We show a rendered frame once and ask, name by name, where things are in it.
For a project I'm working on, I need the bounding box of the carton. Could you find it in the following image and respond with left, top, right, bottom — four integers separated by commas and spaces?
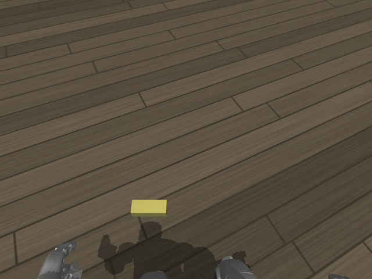
131, 200, 167, 217

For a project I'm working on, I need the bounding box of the left robot hand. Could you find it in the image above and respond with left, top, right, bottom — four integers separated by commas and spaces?
38, 242, 83, 279

